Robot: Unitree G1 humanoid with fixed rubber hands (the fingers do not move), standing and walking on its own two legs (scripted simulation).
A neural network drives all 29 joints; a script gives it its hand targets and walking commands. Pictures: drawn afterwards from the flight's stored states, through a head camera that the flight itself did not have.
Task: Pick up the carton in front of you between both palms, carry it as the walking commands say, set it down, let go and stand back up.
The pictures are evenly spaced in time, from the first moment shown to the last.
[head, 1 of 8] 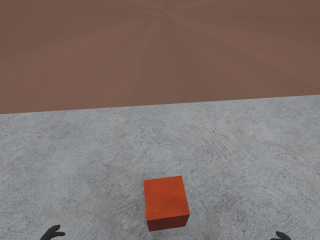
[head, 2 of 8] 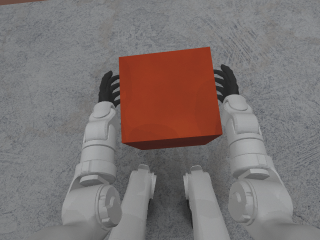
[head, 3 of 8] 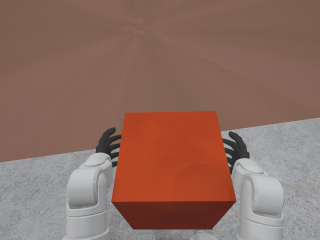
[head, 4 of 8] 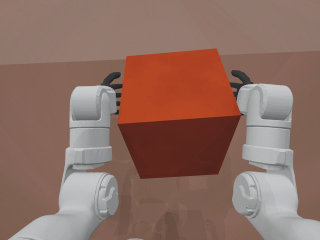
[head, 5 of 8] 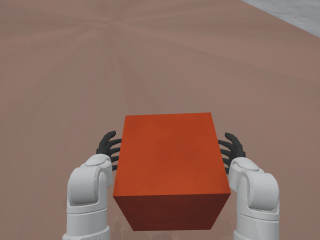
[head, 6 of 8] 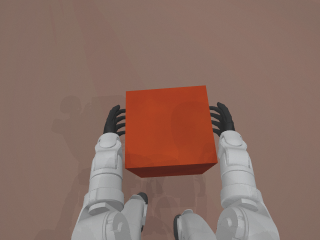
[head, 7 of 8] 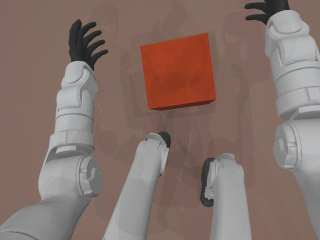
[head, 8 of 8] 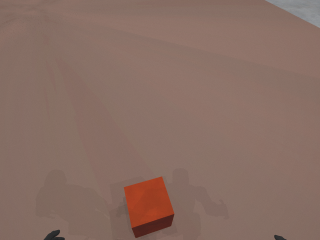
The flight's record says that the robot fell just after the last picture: no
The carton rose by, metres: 1.18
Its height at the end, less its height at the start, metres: +0.44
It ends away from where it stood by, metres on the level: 5.66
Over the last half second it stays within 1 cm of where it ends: yes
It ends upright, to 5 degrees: yes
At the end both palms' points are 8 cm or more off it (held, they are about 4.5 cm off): yes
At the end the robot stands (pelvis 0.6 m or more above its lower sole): yes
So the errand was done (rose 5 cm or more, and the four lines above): yes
